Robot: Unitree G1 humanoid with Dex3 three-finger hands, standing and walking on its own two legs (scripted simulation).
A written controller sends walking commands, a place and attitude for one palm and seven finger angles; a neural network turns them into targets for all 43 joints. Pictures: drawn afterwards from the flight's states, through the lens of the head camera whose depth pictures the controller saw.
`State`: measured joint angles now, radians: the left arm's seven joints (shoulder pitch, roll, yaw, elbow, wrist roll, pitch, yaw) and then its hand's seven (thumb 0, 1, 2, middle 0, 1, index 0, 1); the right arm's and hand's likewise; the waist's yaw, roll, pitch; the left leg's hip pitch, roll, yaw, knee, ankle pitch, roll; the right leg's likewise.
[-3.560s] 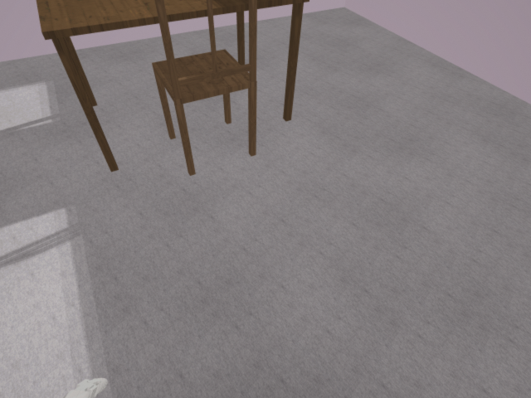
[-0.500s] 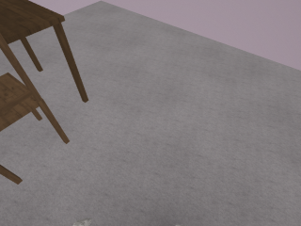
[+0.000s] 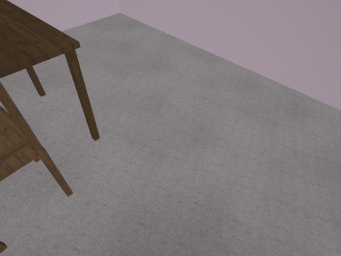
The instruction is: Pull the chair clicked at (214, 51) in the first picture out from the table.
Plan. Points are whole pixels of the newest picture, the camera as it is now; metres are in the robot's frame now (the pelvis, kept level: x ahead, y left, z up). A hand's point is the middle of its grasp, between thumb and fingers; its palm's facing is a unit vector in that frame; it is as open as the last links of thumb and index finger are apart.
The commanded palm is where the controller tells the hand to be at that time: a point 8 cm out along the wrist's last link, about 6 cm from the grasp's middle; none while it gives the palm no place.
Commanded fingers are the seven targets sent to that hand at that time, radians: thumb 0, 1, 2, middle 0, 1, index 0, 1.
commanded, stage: walk to a spot facing it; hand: left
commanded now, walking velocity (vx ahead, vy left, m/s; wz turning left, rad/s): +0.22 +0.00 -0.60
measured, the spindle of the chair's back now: out of the picture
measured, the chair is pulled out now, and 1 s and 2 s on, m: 0.00 0.00 0.00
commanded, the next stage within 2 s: turn to face it in 0.04 s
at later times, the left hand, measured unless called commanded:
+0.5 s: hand (135, 213) +0.26 +0.11 -0.16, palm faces +0.05 -0.98 -0.18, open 7.3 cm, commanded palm none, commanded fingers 0.00 0.90 0.90 -0.20 -0.30 -0.20 -0.30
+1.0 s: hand (87, 250) +0.16 +0.22 -0.16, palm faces +0.36 -0.89 -0.27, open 7.4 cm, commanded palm none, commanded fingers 0.00 0.90 0.90 -0.20 -0.30 -0.20 -0.30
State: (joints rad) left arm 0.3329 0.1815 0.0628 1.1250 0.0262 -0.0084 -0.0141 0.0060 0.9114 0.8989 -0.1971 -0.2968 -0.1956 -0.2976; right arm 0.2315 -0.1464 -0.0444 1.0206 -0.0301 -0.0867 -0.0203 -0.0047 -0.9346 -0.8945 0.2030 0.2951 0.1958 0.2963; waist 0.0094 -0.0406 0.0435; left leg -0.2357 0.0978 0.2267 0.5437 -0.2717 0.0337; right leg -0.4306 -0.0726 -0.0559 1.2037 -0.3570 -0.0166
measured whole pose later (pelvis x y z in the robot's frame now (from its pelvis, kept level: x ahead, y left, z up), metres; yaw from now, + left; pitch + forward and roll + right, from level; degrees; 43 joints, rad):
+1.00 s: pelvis +0.16 -0.02 +0.00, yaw +19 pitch +1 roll -2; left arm 0.17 0.27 0.09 0.94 0.01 0.07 0.02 0.00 0.91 0.90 -0.20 -0.30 -0.19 -0.30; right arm 0.22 -0.20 -0.05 0.93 -0.02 0.02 0.00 0.00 -0.90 -0.89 0.21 0.30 0.20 0.30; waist -0.02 -0.01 0.06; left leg -0.30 -0.01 0.00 0.48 -0.20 0.05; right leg -0.46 -0.07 -0.02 0.99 -0.41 0.10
